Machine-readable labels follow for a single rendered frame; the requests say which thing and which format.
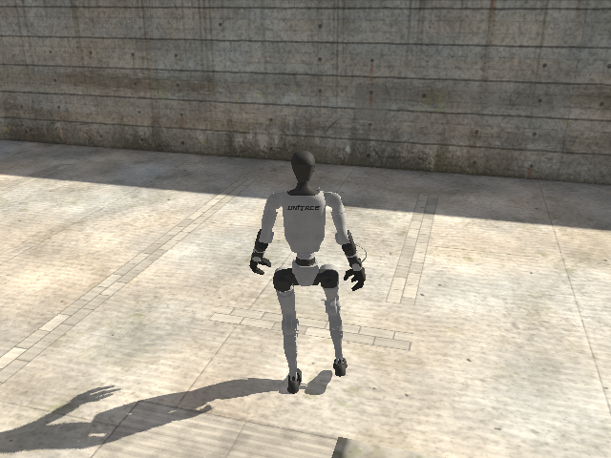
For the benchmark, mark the robot right forearm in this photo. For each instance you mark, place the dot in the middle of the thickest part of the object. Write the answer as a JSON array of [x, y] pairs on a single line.
[[352, 254]]

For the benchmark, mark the left robot upper arm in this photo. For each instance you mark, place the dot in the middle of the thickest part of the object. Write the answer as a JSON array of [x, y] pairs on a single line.
[[273, 202]]

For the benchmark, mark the robot left hand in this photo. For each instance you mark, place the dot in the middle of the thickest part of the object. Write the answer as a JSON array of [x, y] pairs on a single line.
[[255, 269]]

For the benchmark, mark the right robot shin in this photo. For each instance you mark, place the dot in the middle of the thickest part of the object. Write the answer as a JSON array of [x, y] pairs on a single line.
[[336, 332]]

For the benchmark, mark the robot head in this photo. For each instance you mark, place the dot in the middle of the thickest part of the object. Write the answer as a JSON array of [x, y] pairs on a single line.
[[303, 163]]

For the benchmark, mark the robot left forearm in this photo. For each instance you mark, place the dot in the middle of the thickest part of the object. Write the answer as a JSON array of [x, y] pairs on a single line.
[[259, 249]]

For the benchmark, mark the right robot upper arm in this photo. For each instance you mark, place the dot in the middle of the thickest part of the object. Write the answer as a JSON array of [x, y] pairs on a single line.
[[334, 201]]

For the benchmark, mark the robot right hand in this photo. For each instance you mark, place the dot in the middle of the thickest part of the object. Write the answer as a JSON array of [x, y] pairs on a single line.
[[359, 276]]

